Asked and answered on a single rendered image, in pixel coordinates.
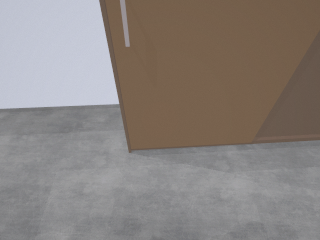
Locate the handle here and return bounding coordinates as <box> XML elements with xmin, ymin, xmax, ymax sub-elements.
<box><xmin>120</xmin><ymin>0</ymin><xmax>130</xmax><ymax>47</ymax></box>

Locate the wardrobe door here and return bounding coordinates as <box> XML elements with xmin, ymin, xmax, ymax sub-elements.
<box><xmin>255</xmin><ymin>30</ymin><xmax>320</xmax><ymax>138</ymax></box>
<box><xmin>105</xmin><ymin>0</ymin><xmax>320</xmax><ymax>149</ymax></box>

